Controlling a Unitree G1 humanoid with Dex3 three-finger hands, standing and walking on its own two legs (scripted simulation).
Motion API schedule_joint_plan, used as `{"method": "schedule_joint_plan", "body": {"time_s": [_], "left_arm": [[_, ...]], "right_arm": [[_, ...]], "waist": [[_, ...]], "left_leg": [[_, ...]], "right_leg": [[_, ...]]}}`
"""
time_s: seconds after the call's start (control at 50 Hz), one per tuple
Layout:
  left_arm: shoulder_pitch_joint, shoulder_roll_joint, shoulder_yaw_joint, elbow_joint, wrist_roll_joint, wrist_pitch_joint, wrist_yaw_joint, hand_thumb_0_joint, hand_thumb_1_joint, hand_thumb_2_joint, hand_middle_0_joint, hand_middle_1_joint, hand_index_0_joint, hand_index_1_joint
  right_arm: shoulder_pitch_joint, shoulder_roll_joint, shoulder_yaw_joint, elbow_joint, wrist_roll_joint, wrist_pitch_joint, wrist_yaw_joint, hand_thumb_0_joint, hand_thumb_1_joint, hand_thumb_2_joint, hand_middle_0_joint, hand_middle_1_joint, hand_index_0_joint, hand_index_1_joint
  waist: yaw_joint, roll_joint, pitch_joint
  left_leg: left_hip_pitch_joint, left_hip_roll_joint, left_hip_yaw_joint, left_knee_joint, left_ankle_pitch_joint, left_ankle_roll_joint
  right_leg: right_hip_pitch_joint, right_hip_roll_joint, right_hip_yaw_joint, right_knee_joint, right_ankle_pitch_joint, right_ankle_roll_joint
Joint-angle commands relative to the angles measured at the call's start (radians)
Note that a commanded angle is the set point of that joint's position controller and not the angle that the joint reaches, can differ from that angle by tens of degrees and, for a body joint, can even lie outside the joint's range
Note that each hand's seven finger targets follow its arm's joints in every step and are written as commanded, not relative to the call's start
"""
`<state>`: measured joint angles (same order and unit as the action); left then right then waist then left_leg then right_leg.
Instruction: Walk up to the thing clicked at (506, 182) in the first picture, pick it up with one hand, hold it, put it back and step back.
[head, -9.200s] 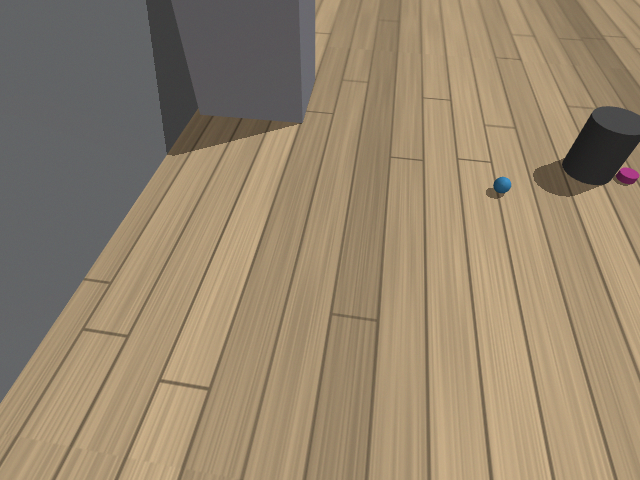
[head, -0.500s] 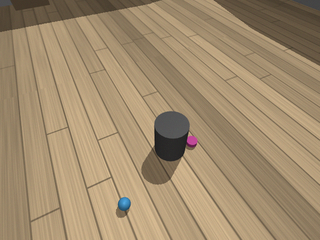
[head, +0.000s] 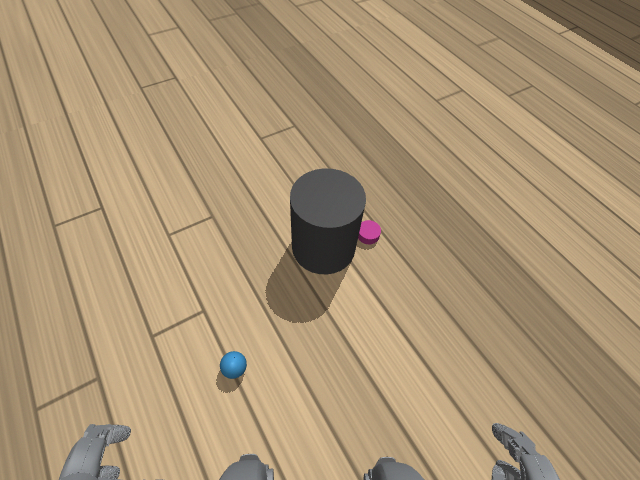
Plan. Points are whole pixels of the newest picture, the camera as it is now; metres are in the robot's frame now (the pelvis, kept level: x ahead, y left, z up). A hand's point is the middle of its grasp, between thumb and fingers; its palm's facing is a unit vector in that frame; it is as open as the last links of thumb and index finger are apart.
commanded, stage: rise first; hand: left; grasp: from above
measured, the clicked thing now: (233, 364) +0.45 +0.22 -0.69
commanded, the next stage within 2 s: none
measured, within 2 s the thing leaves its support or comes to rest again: neither
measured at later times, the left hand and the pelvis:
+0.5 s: hand out of the picture +0.13 +0.26 -0.20, palm faces -0.15 -0.86 -0.48, open 14.1 cm; pelvis -0.01 +0.00 -0.06, yaw +0 degrees
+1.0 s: hand (169, 425) +0.25 +0.29 -0.39, palm faces -0.43 -0.44 -0.79, open 14.1 cm; pelvis -0.06 -0.01 -0.24, yaw -2 degrees
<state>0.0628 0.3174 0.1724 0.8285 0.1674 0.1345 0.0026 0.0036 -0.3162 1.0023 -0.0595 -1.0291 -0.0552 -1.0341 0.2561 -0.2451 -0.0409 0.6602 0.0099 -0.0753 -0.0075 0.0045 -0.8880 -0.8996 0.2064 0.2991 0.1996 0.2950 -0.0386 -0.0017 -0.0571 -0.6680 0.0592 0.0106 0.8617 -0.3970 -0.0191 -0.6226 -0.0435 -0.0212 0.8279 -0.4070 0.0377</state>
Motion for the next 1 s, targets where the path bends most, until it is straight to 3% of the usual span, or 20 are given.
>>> {"method": "schedule_joint_plan", "body": {"time_s": [0.0,0.04,0.08,0.1,0.14,0.2,0.3,0.36,0.44,0.48,0.54,0.6,0.68,0.76,0.8,0.84,0.86,0.98], "left_arm": [[0.014,0.21,0.059,-0.243,0.029,-0.014,0.016,0.0,-0.561,1.028,-0.053,-1.07,-0.037,-1.087],[0.047,0.184,0.042,-0.29,0.03,0.001,0.011,0.0,-0.559,1.021,-0.052,-1.075,-0.038,-1.09],[0.089,0.195,0.053,-0.32,0.035,0.021,0.012,0.0,-0.566,1.016,-0.054,-1.073,-0.039,-1.088],[0.107,0.18,0.036,-0.359,0.039,0.028,0.01,0.0,-0.555,1.009,-0.054,-1.08,-0.043,-1.091],[0.125,0.2,0.055,-0.393,0.044,0.045,0.009,0.0,-0.546,0.991,-0.055,-1.089,-0.051,-1.093],[0.166,0.188,0.043,-0.427,0.06,0.066,0.008,0.0,-0.544,0.983,-0.051,-1.091,-0.05,-1.092],[0.201,0.181,0.045,-0.481,0.073,0.079,0.012,0.0,-0.52,0.967,-0.046,-1.097,-0.051,-1.092],[0.249,0.184,0.047,-0.529,0.085,0.08,0.014,0.0,-0.528,0.962,-0.047,-1.107,-0.055,-1.099],[0.264,0.183,0.04,-0.565,0.101,0.083,0.021,0.0,-0.537,0.966,-0.049,-1.101,-0.054,-1.096],[0.207,0.194,0.035,-0.563,0.113,0.073,0.021,0.0,-0.535,0.967,-0.043,-1.097,-0.047,-1.093],[0.12,0.216,0.03,-0.514,0.16,0.032,0.024,0.0,-0.535,0.971,-0.04,-1.086,-0.041,-1.085],[0.057,0.218,0.016,-0.434,0.216,-0.032,0.028,0.0,-0.528,0.977,-0.035,-1.085,-0.036,-1.084],[-0.087,0.274,0.021,-0.381,0.325,-0.131,0.05,0.0,-0.531,0.993,-0.039,-1.086,-0.037,-1.089],[-0.17,0.307,0.018,-0.314,0.412,-0.195,0.087,0.0,-0.531,1.003,-0.043,-1.093,-0.041,-1.096],[-0.208,0.36,0.053,-0.268,0.46,-0.218,0.11,0.0,-0.533,1.006,-0.041,-1.093,-0.039,-1.096],[-0.266,0.395,0.06,-0.251,0.506,-0.228,0.131,0.0,-0.559,1.022,-0.056,-1.085,-0.049,-1.094],[-0.319,0.392,0.05,-0.222,0.525,-0.233,0.138,0.0,-0.57,1.03,-0.052,-1.086,-0.044,-1.095],[-0.569,0.493,0.059,-0.13,0.628,-0.269,0.159,0.0,-0.548,1.027,-0.051,-1.084,-0.048,-1.089]], "right_arm": [[-0.007,-0.157,-0.064,-0.153,0.003,-0.064,-0.019,0.0,-0.862,-0.893,0.2,0.3,0.2,0.3],[-0.017,-0.154,-0.062,-0.162,-0.001,-0.074,-0.023,0.0,-0.863,-0.893,0.2,0.3,0.2,0.3],[-0.024,-0.151,-0.061,-0.175,-0.001,-0.083,-0.026,0.0,-0.858,-0.892,0.2,0.3,0.2,0.3],[-0.023,-0.145,-0.058,-0.179,-0.002,-0.086,-0.028,0.0,-0.862,-0.893,0.2,0.3,0.2,0.3],[-0.037,-0.146,-0.056,-0.189,-0.005,-0.093,-0.031,0.0,-0.868,-0.894,0.2,0.3,0.2,0.3],[-0.033,-0.141,-0.053,-0.198,-0.006,-0.103,-0.033,0.0,-0.868,-0.894,0.2,0.3,0.2,0.3],[-0.053,-0.133,-0.048,-0.226,-0.012,-0.119,-0.036,0.0,-0.86,-0.892,0.2,0.3,0.2,0.3],[-0.052,-0.13,-0.048,-0.236,-0.01,-0.126,-0.032,0.0,-0.867,-0.894,0.2,0.3,0.2,0.3],[-0.056,-0.126,-0.047,-0.242,-0.008,-0.133,-0.031,0.0,-0.871,-0.894,0.2,0.3,0.2,0.3],[-0.07,-0.132,-0.046,-0.237,-0.009,-0.138,-0.032,0.0,-0.859,-0.891,0.2,0.3,0.2,0.3],[-0.089,-0.137,-0.046,-0.23,-0.011,-0.151,-0.028,0.0,-0.85,-0.888,0.2,0.3,0.2,0.3],[-0.091,-0.15,-0.055,-0.208,-0.012,-0.166,-0.012,0.0,-0.839,-0.885,0.2,0.3,0.2,0.3],[-0.107,-0.171,-0.068,-0.177,-0.011,-0.182,0.001,0.0,-0.842,-0.886,0.2,0.3,0.2,0.3],[-0.111,-0.19,-0.078,-0.142,-0.011,-0.181,0.011,0.0,-0.847,-0.888,0.2,0.3,0.2,0.3],[-0.109,-0.199,-0.082,-0.119,-0.01,-0.172,0.017,0.0,-0.849,-0.889,0.2,0.3,0.2,0.3],[-0.095,-0.204,-0.086,-0.099,-0.013,-0.16,0.024,0.0,-0.869,-0.895,0.2,0.3,0.2,0.3],[-0.097,-0.204,-0.088,-0.094,-0.017,-0.154,0.029,0.0,-0.875,-0.896,0.2,0.3,0.2,0.3],[-0.052,-0.22,-0.096,-0.04,-0.035,-0.117,0.047,0.0,-0.861,-0.894,0.2,0.3,0.2,0.3]], "waist": [[0.019,0.075,-0.263],[0.008,0.08,-0.257],[0.011,0.063,-0.252],[0.012,0.071,-0.269],[0.016,0.088,-0.267],[0.007,0.069,-0.295],[0.005,0.085,-0.29],[0.017,0.089,-0.342],[0.007,0.077,-0.358],[0.0,0.081,-0.338],[-0.01,0.085,-0.306],[-0.006,0.087,-0.33],[-0.004,0.1,-0.425],[0.007,0.12,-0.522],[0.031,0.132,-0.572],[0.032,0.124,-0.642],[0.019,0.108,-0.64],[0.017,0.089,-0.741]], "left_leg": [[0.099,-0.037,-0.004,-0.026,0.232,0.013],[0.078,-0.03,-0.016,-0.008,0.205,0.01],[0.042,-0.031,-0.014,0.014,0.17,0.014],[0.037,-0.03,-0.016,0.03,0.176,0.015],[0.009,-0.031,-0.015,0.054,0.172,0.015],[-0.016,-0.03,-0.017,0.103,0.215,0.019],[-0.081,-0.03,-0.024,0.148,0.16,0.017],[-0.092,-0.03,-0.032,0.186,0.21,0.017],[-0.15,-0.037,-0.022,0.242,0.197,0.024],[-0.182,-0.032,-0.033,0.259,0.152,0.021],[-0.274,-0.032,-0.049,0.31,0.047,0.023],[-0.356,-0.035,-0.05,0.39,0.021,0.021],[-0.456,-0.036,-0.055,0.493,-0.051,0.019],[-0.52,-0.035,-0.061,0.597,-0.025,0.014],[-0.557,-0.037,-0.058,0.659,0.02,0.015],[-0.585,-0.039,-0.046,0.731,0.083,0.021],[-0.639,-0.042,-0.041,0.761,0.06,0.023],[-0.748,-0.038,-0.032,0.904,0.021,0.035]], "right_leg": [[-0.001,0.049,-0.025,0.006,0.196,-0.052],[-0.041,0.052,-0.03,0.032,0.164,-0.052],[-0.06,0.051,-0.027,0.043,0.14,-0.05],[-0.066,0.051,-0.026,0.058,0.144,-0.05],[-0.093,0.05,-0.026,0.079,0.138,-0.051],[-0.107,0.048,-0.027,0.116,0.174,-0.049],[-0.188,0.051,-0.028,0.169,0.122,-0.05],[-0.201,0.051,-0.03,0.214,0.153,-0.054],[-0.227,0.049,-0.024,0.242,0.167,-0.051],[-0.292,0.051,-0.025,0.276,0.115,-0.053],[-0.406,0.051,-0.024,0.34,0.027,-0.055],[-0.508,0.045,-0.016,0.433,0.002,-0.059],[-0.636,0.042,-0.008,0.553,-0.046,-0.061],[-0.757,0.044,-0.013,0.669,-0.034,-0.065],[-0.8,0.044,-0.014,0.727,-0.006,-0.066],[-0.815,0.046,-0.016,0.772,0.043,-0.065],[-0.837,0.048,-0.017,0.79,0.03,-0.064],[-0.902,0.05,-0.027,0.888,0.004,-0.059]]}}
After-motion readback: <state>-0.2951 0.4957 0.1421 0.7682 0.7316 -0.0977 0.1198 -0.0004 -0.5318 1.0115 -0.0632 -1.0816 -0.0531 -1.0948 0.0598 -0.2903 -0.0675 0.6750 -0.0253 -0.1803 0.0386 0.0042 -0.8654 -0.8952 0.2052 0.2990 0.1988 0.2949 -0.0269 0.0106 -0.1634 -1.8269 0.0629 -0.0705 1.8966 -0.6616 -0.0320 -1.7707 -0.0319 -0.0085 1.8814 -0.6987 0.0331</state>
